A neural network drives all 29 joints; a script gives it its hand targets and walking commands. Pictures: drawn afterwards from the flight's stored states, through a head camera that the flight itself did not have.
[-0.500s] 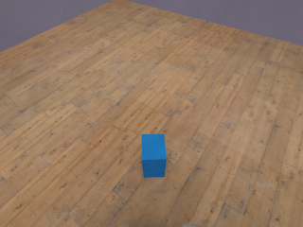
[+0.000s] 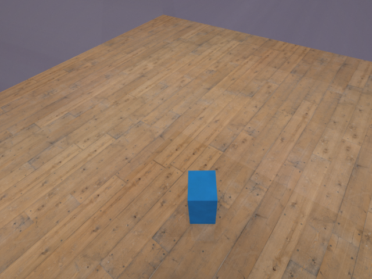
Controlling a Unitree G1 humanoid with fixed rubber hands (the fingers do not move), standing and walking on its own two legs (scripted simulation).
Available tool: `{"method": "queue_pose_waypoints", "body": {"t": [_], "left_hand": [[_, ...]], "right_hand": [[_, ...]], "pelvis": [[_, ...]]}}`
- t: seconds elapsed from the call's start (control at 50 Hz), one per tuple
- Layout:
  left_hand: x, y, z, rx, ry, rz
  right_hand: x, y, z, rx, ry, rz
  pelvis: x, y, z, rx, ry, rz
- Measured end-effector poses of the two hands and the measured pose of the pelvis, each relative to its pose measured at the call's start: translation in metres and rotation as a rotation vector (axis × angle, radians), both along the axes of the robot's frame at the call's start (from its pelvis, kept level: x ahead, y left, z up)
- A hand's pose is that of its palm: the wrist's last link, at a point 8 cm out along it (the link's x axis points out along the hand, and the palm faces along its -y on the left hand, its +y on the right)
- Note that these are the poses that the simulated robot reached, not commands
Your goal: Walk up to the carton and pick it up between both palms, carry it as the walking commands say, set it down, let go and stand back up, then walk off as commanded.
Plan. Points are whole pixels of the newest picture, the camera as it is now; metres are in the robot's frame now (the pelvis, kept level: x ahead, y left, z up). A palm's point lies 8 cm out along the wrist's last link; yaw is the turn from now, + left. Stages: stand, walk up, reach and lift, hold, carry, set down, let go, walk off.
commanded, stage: walk up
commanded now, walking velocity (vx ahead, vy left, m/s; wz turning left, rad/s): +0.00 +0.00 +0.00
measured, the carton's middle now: (202, 198) +0.64 -0.01 -0.64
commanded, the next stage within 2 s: none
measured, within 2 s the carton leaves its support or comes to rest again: neither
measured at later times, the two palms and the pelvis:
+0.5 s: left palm out of the picture +0.12 +0.21 -0.14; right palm out of the picture +0.01 -0.19 -0.16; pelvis +0.06 -0.01 -0.01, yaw +0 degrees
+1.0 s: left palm out of the picture +0.05 +0.17 -0.15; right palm out of the picture +0.09 -0.26 -0.15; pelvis +0.08 -0.04 +0.00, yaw +1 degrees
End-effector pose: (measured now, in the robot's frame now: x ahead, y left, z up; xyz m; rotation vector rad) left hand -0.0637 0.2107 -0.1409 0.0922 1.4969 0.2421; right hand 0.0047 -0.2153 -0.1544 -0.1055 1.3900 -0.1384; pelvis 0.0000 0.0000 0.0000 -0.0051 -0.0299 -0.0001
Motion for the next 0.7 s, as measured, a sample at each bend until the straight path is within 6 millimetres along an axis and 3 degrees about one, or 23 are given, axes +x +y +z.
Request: {"method": "queue_pose_waypoints", "body": {"t": [0.1,0.2,0.28,0.4,0.48,0.58,0.7], "left_hand": [[-0.025,-0.015,-0.017,-0.065,0.066,0.033],[-0.022,-0.014,-0.03,-0.117,0.099,0.021],[0.016,-0.003,-0.031,-0.109,0.071,-0.023],[0.119,0.011,-0.014,-0.008,-0.124,-0.115],[0.171,0.004,0.001,0.037,-0.229,-0.132],[0.203,-0.017,0.009,0.026,-0.269,-0.145],[0.207,-0.027,0.01,0.026,-0.274,-0.102]], "right_hand": [[0.007,-0.009,0.002,-0.038,0.003,0.026],[0.021,-0.008,0.008,-0.079,-0.026,0.026],[0.021,-0.003,0.007,-0.082,-0.04,-0.024],[0.004,0.012,-0.003,-0.006,0.055,-0.079],[0.005,0.023,-0.01,0.071,0.111,-0.088],[0.023,0.024,-0.01,0.101,0.093,-0.093],[0.04,-0.001,-0.004,0.062,0.075,-0.063]], "pelvis": [[0.004,0.0,-0.009,-0.017,-0.005,0.037],[0.021,0.004,-0.014,0.004,-0.011,0.008],[0.034,0.007,-0.015,0.02,-0.001,-0.031],[0.051,-0.003,-0.009,0.03,-0.009,-0.024],[0.06,-0.011,-0.006,0.019,-0.012,-0.002],[0.068,-0.02,-0.001,0.016,-0.009,0.011],[0.074,-0.029,0.002,0.017,-0.006,0.021]]}}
